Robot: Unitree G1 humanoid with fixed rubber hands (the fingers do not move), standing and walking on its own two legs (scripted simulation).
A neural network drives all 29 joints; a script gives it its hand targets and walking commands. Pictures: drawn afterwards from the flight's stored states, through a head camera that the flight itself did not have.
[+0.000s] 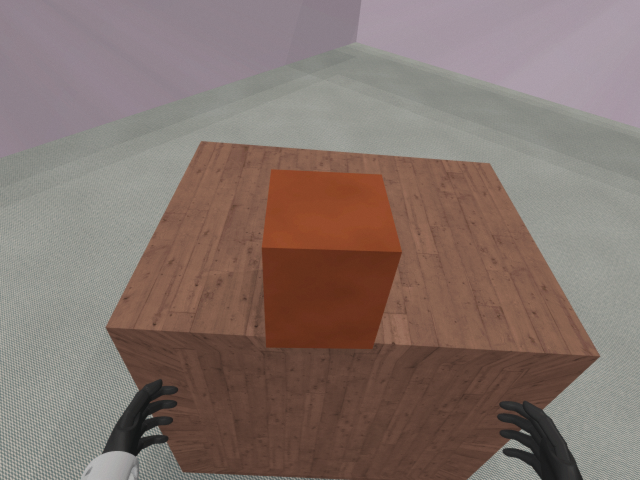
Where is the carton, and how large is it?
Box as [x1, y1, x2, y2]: [262, 169, 401, 348]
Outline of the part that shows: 271,169 262,241 266,347 372,348 401,253 381,175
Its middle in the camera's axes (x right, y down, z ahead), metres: +0.00 +0.03 +0.59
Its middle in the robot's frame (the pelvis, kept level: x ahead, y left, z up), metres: +0.44 +0.03 +0.05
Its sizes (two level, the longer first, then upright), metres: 0.170 0.169 0.218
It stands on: a pedestal, 0.71 m high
